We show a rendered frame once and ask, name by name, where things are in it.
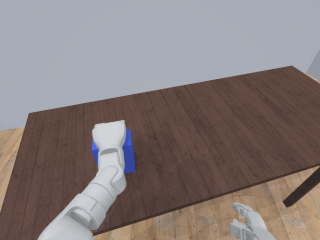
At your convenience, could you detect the left robot hand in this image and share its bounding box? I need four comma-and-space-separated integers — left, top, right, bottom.
92, 120, 127, 150

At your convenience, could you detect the left robot upper arm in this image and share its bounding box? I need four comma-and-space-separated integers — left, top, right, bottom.
43, 214, 95, 240

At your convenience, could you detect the right robot hand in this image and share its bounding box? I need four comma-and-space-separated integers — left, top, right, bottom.
230, 202, 268, 240

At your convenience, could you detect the sponge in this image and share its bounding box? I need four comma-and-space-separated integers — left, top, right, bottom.
91, 129, 136, 173

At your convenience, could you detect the table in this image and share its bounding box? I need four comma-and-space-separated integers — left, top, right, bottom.
0, 65, 320, 240

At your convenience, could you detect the robot left forearm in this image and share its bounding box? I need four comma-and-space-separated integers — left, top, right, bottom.
37, 145, 127, 240

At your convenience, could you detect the robot right forearm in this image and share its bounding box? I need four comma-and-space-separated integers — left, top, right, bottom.
251, 229, 276, 240

